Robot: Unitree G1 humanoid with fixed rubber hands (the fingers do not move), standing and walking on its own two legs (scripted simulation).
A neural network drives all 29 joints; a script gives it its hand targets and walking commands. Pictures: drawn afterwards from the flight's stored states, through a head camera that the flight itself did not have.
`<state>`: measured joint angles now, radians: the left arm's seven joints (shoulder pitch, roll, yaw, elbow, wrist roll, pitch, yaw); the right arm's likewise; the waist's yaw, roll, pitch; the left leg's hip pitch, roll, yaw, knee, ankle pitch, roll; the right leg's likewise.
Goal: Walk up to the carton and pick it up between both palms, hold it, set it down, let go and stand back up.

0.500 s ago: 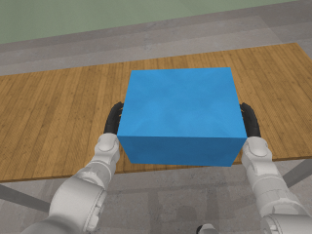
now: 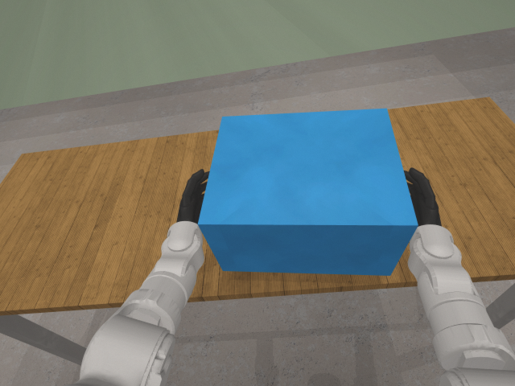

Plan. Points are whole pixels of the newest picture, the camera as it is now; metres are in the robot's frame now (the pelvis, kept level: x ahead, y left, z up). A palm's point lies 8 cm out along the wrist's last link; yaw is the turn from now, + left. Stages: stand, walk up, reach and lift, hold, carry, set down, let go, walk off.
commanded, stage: reach and lift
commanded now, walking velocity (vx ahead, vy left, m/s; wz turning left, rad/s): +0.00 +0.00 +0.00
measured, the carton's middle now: (302, 192) +0.44 -0.10 +0.06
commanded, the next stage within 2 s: none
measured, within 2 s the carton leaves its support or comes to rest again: neither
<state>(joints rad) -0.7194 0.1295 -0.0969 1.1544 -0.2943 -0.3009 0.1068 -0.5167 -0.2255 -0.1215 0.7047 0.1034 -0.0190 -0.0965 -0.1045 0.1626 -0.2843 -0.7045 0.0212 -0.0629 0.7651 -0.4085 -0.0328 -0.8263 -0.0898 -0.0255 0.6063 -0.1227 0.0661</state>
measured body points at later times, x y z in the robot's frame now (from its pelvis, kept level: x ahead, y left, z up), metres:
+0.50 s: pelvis +0.01 -0.01 +0.03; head +0.03 -0.03 +0.48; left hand +0.43 +0.12 +0.12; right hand +0.38 -0.25 +0.11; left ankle -0.04 +0.14 -0.71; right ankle +0.08 -0.17 -0.71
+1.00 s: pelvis +0.00 -0.02 +0.03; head +0.00 -0.03 +0.48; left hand +0.40 +0.14 +0.16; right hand +0.37 -0.24 +0.15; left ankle -0.04 +0.14 -0.71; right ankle +0.08 -0.17 -0.71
